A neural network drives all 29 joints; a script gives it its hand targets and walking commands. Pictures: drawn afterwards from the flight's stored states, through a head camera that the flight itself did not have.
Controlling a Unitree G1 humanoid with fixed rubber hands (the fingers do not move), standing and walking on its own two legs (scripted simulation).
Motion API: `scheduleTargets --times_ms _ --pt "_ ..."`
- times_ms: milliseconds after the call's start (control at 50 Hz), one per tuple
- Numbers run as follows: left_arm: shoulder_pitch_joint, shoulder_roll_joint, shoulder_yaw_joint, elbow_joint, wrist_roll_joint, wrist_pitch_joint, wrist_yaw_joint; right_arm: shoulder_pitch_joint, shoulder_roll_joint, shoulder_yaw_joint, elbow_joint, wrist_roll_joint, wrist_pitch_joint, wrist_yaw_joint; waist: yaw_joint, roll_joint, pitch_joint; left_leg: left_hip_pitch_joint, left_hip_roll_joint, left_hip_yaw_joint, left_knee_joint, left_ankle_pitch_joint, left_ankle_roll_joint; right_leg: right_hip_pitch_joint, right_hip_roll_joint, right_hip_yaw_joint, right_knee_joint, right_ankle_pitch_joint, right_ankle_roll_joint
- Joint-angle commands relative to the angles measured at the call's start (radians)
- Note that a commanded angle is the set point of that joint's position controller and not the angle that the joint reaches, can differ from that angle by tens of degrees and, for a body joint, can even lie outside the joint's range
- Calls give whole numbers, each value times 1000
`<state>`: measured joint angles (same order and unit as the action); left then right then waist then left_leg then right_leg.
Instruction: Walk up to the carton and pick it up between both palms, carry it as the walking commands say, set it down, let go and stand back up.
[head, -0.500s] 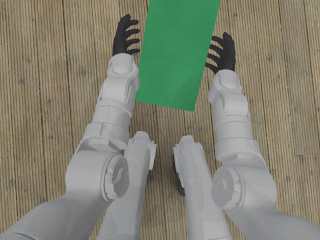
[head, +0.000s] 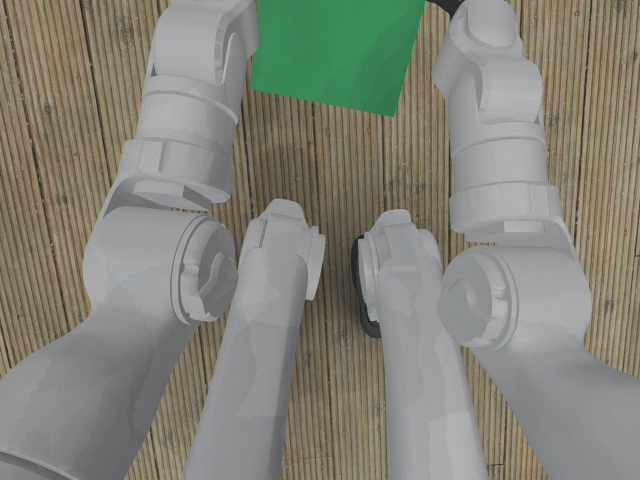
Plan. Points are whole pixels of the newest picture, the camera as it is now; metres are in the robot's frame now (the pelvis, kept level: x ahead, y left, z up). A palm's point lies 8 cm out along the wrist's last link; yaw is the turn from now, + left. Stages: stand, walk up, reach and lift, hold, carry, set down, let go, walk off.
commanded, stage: set down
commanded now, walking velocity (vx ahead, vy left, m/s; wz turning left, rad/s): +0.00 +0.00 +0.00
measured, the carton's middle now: out of the picture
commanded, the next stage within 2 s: none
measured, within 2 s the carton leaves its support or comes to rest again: rests again in 1.62 s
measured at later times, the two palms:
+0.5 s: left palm out of the picture +0.58 +0.13 -0.20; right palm (449, 7) +0.57 -0.10 -0.20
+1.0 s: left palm out of the picture +0.60 +0.13 -0.27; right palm (442, 8) +0.59 -0.11 -0.27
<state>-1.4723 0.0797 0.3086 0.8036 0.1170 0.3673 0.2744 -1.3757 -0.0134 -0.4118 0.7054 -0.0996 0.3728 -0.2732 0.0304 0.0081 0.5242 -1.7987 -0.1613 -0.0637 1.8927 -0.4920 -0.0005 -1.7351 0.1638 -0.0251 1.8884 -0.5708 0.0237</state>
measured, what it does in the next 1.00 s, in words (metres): lowers itself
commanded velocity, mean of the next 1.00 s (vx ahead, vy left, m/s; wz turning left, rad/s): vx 0.00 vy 0.00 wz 0.00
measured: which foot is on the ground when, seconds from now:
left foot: down 0.00-1.00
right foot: down 0.00-1.00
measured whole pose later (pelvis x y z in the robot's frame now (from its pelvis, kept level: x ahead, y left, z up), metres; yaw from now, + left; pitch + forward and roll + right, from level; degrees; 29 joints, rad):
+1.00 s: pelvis +0.04 +0.00 -0.09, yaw -2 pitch +32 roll -1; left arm -1.58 0.21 0.23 1.00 -0.03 0.27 0.19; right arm -1.55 -0.17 -0.22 0.93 0.04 0.29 -0.24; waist 0.03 0.02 0.53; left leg -2.13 -0.12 0.03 2.19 -0.62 0.03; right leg -2.09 0.19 -0.01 2.21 -0.69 0.03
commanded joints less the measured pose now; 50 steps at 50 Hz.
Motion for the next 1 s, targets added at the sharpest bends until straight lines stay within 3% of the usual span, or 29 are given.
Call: scheduleTargets --times_ms 0,60,140,160,220,240,300,360,380,400,420,440,460,520,600,620,660,680,700,740,760,780,800,820,840,860,880,900,980 --pt "-631 -1102 -407 2 -119 -30 -306 -969 946 519 -178 149 -88 294 -14 19 -2035 848 11 18 -164 300 12 439 4 13 -169 243 -26" --pt "-640 -1119 -386 23 -82 -27 -335 -923 901 459 -155 93 -93 314 -79 38 -1982 830 6 5 -175 275 4 387 10 -19 -166 226 -23" --pt "-661 -1063 -390 -11 -104 -34 -323 -985 890 504 -184 140 -91 313 -58 40 -2032 892 19 20 -106 346 15 397 8 -4 -124 264 -23" --pt "-699 -1044 -408 12 -119 -33 -324 -883 882 466 -66 95 -76 317 -94 30 -1890 792 19 12 -111 309 7 320 2 -8 -126 231 -33" --pt "-712 -1025 -399 -88 -107 -60 -332 -931 921 504 -158 124 -95 324 -49 16 -2045 825 4 28 -87 374 14 404 10 -14 -79 304 -23" --pt "-748 -1033 -443 -124 -156 -58 -323 -966 902 529 -226 177 -105 318 -86 29 -2153 899 17 17 -65 444 7 428 17 -23 -64 355 -30" --pt "-771 -965 -470 -92 -167 -59 -305 -993 848 545 -159 196 -96 314 -32 74 -2021 906 19 27 -58 438 1 330 -4 -16 -58 297 -22" --pt "-821 -985 -469 -72 -190 -65 -297 -1020 814 552 -164 197 -108 304 -66 45 -2001 864 21 21 -35 369 4 333 -1 -21 -42 271 -28" --pt "-838 -933 -480 -155 -189 -76 -290 -972 879 573 -163 215 -101 300 -22 39 -2098 909 21 43 -9 466 -5 393 1 -15 -28 351 -21" --pt "-803 -932 -474 -127 -203 -72 -294 -1059 823 595 -230 233 -110 294 -29 31 -2131 937 17 36 -5 507 -1 407 -3 -29 -12 369 -9" --pt "-728 -940 -455 -2 -196 -70 -296 -1007 823 593 -126 216 -103 287 -16 45 -1976 795 16 59 -2 397 -6 355 1 -5 -18 296 -28" --pt "-806 -980 -478 -69 -209 -70 -301 -1006 824 580 -143 201 -106 286 -57 52 -1988 787 21 52 12 435 -5 390 -4 -6 -19 343 -23" --pt "-743 -942 -449 -51 -192 -77 -307 -1032 862 594 -189 232 -121 298 11 17 -1971 775 -3 48 -10 440 10 360 9 -12 -3 355 -13" --pt "-814 -945 -498 -78 -233 -88 -301 -1034 809 574 -164 234 -129 285 -78 33 -1964 796 20 23 32 494 10 319 7 -12 21 390 -20" --pt "-708 -944 -460 51 -180 -77 -304 -941 794 541 -82 200 -132 294 -43 111 -1840 852 26 16 49 557 -10 184 10 -20 35 334 -24" --pt "-755 -923 -483 -60 -217 -96 -304 -948 786 562 -167 219 -139 293 -77 79 -1902 863 24 6 77 599 -2 206 16 -10 42 391 -17" --pt "-800 -895 -458 -33 -228 -111 -307 -895 825 560 -25 206 -127 299 -75 16 -1836 742 14 24 63 520 2 273 16 -7 50 413 -29" --pt "-746 -879 -444 -39 -213 -111 -314 -960 794 585 -133 240 -141 297 -41 12 -1855 736 19 31 86 544 14 318 8 -4 77 460 -15" --pt "-786 -873 -454 -7 -230 -112 -316 -927 796 556 -68 207 -140 291 -64 11 -1802 699 13 24 76 518 9 276 10 -22 80 413 -6" --pt "-820 -867 -483 -62 -236 -128 -307 -949 806 582 -77 250 -145 295 -23 53 -1836 785 19 29 108 572 0 224 17 -10 100 419 -20" --pt "-874 -869 -483 -49 -240 -131 -307 -957 766 544 -64 230 -156 296 -63 55 -1766 740 18 -1 118 561 9 151 8 -17 122 377 -23" --pt "-774 -863 -449 17 -221 -119 -307 -990 765 553 -94 251 -157 302 -11 64 -1749 778 29 11 114 579 6 146 9 -26 122 378 -12" --pt "-824 -886 -456 -47 -249 -131 -307 -1036 719 543 -157 255 -173 297 -75 46 -1809 763 23 12 133 553 14 184 10 -21 121 405 -19" --pt "-830 -841 -449 -18 -237 -136 -304 -1022 729 553 -112 256 -173 287 -16 66 -1773 726 24 33 144 548 2 181 -1 -5 122 391 -23" --pt "-794 -815 -408 48 -211 -138 -311 -1016 721 520 -41 232 -165 293 -39 2 -1651 639 19 21 131 460 20 138 9 -13 131 330 -17" --pt "-877 -790 -374 -29 -218 -147 -315 -1004 778 529 -37 250 -159 296 -5 -9 -1655 611 7 24 121 478 28 191 7 3 127 382 -11" --pt "-887 -781 -388 -20 -220 -150 -321 -993 715 521 3 224 -161 291 -38 -8 -1668 593 21 28 155 482 15 222 6 11 144 396 -21" --pt "-859 -763 -389 -30 -227 -160 -326 -984 727 544 -17 234 -160 284 6 -11 -1695 576 19 46 157 491 10 260 0 20 139 431 -21" --pt "-898 -740 -386 -35 -252 -179 -336 -1019 758 553 -36 260 -177 277 15 -67 -1628 515 3 33 164 503 28 240 12 7 178 449 0"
